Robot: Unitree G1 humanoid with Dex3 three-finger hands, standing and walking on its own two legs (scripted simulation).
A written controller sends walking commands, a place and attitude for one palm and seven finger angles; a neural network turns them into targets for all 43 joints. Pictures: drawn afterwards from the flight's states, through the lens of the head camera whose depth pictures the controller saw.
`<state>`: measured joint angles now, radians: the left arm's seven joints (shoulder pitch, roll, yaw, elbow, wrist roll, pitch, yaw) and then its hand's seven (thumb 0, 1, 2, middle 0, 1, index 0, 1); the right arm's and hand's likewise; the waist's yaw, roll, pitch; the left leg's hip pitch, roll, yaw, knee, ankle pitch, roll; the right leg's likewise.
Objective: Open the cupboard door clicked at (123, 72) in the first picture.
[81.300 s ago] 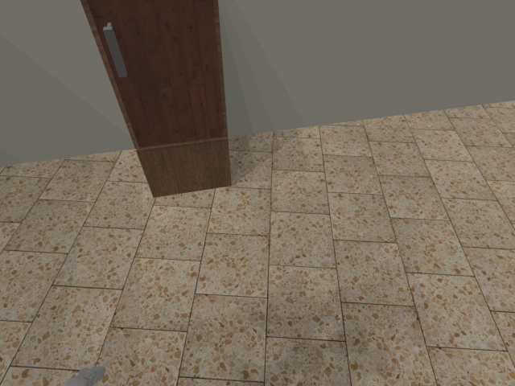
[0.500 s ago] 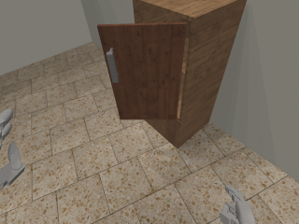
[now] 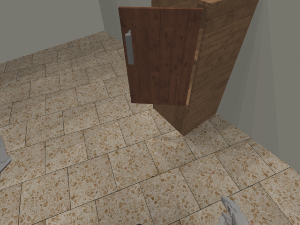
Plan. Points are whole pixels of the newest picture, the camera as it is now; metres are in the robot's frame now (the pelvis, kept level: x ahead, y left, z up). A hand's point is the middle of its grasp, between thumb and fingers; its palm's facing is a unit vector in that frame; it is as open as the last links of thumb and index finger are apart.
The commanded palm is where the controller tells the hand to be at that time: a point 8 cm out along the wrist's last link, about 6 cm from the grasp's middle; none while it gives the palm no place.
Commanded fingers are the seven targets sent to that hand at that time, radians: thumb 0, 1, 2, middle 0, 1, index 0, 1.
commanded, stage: step back with the hand held close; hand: left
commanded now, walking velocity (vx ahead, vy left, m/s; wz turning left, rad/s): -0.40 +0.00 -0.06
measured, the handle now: (130, 47) +0.89 +0.14 +0.02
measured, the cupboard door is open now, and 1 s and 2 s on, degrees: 47 47 47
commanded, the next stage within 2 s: stop stepping back and stand still in 0.16 s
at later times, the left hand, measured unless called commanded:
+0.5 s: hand (41, 195) +0.14 +0.18 +0.18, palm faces +0.19 -0.73 -0.66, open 7.4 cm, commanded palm +0.09 +0.25 +0.19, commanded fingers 0.00 0.90 0.90 -0.20 -0.30 -0.20 -0.30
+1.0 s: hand out of the picture +0.08 +0.18 +0.19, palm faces +0.37 -0.75 -0.54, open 7.4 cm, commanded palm +0.03 +0.23 +0.19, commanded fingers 0.00 0.90 0.90 -0.20 -0.30 -0.20 -0.30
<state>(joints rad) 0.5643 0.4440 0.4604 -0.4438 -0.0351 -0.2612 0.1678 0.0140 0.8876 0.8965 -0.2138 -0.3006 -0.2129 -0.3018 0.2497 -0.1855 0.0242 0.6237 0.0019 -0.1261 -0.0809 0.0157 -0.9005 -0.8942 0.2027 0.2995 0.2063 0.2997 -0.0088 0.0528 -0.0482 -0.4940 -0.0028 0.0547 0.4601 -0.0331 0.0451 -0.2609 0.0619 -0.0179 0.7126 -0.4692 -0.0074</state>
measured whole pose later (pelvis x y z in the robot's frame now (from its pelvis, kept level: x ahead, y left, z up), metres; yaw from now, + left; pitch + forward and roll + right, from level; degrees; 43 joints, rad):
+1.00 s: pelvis -0.13 -0.06 +0.01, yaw -4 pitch +1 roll +2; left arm 0.59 0.43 0.43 -0.48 -0.01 -0.26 0.18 0.01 0.89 0.90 -0.22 -0.30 -0.21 -0.30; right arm 0.28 -0.23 -0.01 0.62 -0.01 -0.13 -0.08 0.02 -0.90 -0.89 0.20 0.30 0.20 0.30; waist -0.02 0.00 -0.01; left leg -0.23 0.01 0.02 0.45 -0.26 0.01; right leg -0.33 0.08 -0.08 0.53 -0.31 -0.03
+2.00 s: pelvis -0.07 -0.03 +0.01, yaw -6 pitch +1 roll +0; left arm 0.58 0.41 0.41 -0.42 -0.04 -0.21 0.15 0.01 0.89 0.90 -0.21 -0.30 -0.21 -0.30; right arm 0.21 -0.21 0.02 0.61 0.02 -0.07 -0.08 0.01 -0.90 -0.89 0.20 0.30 0.21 0.30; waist -0.01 0.04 0.00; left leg -0.24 -0.01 0.01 0.45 -0.24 0.02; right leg -0.19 0.11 -0.03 0.39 -0.22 -0.09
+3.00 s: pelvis -0.09 -0.01 +0.01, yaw -5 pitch +0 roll +0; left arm 0.27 0.20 0.00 0.91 0.01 0.02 0.01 -0.02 0.98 0.90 -0.21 -0.30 -0.21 -0.30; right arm 0.30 -0.23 0.02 1.00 -0.03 0.03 -0.01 0.01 -0.90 -0.89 0.20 0.30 0.20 0.30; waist -0.02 -0.02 0.09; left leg -0.25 -0.06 0.01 0.47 -0.21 0.05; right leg -0.23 0.06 -0.05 0.47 -0.24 -0.08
